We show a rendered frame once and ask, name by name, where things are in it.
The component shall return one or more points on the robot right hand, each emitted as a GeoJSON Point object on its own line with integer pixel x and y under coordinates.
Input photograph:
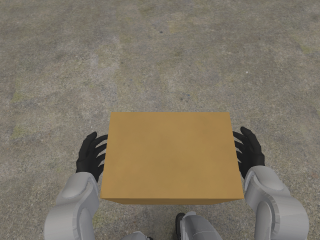
{"type": "Point", "coordinates": [251, 151]}

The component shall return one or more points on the robot left forearm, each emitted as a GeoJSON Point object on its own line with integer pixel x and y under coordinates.
{"type": "Point", "coordinates": [76, 204]}

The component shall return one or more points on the robot right forearm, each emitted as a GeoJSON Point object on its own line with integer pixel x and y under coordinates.
{"type": "Point", "coordinates": [279, 216]}

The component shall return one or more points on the robot left hand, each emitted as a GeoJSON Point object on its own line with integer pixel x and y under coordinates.
{"type": "Point", "coordinates": [87, 156]}

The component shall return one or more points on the right robot shin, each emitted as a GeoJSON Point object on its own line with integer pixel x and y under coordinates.
{"type": "Point", "coordinates": [188, 214]}

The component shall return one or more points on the carton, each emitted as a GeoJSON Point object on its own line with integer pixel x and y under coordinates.
{"type": "Point", "coordinates": [171, 158]}

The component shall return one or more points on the robot right thigh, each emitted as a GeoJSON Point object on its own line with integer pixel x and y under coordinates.
{"type": "Point", "coordinates": [196, 227]}

